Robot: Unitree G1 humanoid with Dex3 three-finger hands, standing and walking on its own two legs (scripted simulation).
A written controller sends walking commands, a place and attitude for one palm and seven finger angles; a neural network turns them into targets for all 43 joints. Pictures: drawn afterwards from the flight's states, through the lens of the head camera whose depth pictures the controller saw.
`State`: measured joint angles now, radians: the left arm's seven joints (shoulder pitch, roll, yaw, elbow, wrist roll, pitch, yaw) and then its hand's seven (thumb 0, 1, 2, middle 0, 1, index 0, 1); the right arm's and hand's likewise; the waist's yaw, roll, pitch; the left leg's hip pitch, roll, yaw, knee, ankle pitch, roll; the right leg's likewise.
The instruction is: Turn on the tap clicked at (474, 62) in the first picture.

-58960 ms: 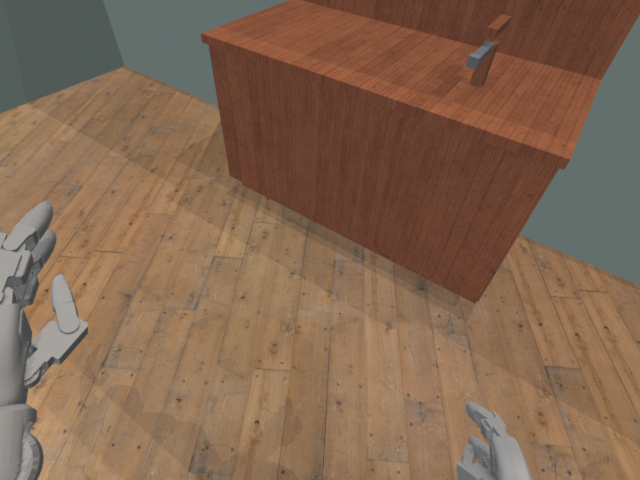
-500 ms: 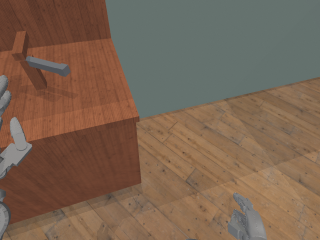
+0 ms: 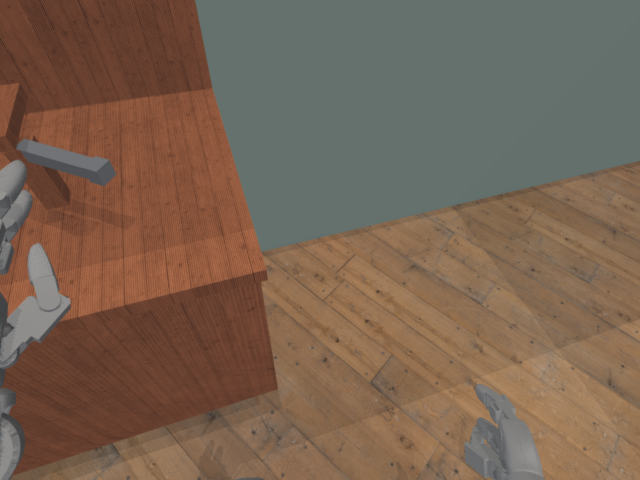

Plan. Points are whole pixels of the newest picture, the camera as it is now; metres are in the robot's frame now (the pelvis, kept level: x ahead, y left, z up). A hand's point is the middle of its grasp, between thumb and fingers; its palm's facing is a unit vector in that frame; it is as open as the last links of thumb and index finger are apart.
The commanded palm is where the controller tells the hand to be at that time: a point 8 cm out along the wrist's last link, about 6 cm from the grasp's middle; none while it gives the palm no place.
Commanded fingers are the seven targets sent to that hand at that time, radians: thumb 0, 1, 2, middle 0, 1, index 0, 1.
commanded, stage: come to a stop and stand still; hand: left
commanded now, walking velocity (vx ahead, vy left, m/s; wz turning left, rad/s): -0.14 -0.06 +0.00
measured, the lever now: (99, 171) +0.49 +0.37 +0.08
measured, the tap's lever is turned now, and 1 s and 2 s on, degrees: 53 53 53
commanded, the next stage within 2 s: look again from close up in 1.46 s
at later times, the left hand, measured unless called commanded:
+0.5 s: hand (9, 278) +0.23 +0.29 +0.19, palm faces +0.44 -0.81 -0.38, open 7.4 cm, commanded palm +0.14 +0.29 +0.18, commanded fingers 0.00 0.90 0.90 -0.20 -0.30 -0.20 -0.30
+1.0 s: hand (4, 328) +0.20 +0.29 +0.16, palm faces +0.39 -0.85 -0.35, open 7.4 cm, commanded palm +0.14 +0.33 +0.18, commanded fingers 0.00 0.90 0.90 -0.20 -0.30 -0.20 -0.30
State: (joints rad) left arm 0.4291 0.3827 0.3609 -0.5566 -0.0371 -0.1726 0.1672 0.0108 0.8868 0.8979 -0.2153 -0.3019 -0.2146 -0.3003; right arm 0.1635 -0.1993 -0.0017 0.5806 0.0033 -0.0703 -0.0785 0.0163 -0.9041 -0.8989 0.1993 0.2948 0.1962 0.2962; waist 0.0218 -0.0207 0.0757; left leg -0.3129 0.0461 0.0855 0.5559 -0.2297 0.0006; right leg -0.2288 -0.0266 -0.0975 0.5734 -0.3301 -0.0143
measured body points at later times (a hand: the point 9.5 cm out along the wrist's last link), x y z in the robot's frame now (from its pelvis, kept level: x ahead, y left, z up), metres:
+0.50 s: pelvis -0.04 +0.02 +0.01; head +0.01 +0.03 +0.45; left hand +0.20 +0.33 +0.21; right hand +0.13 -0.22 -0.08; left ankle +0.04 +0.12 -0.73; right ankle -0.01 -0.10 -0.73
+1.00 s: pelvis -0.02 +0.05 +0.01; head -0.01 +0.06 +0.46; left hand +0.18 +0.34 +0.18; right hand +0.17 -0.16 -0.05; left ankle +0.04 +0.12 -0.73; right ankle -0.01 -0.10 -0.73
